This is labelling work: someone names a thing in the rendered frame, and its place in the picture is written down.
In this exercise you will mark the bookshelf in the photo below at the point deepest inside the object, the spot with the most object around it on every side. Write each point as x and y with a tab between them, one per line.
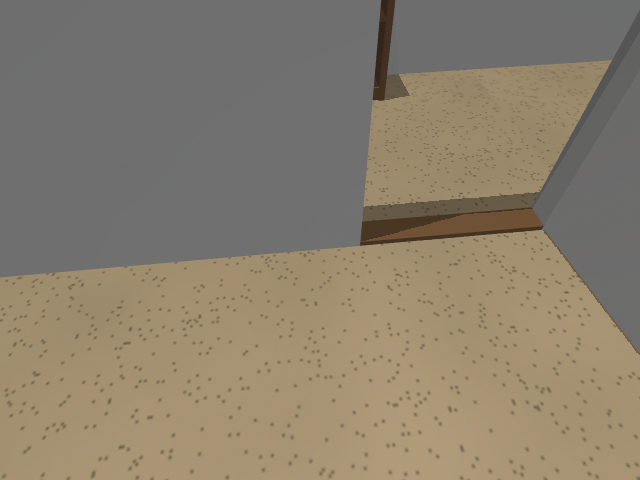
383	48

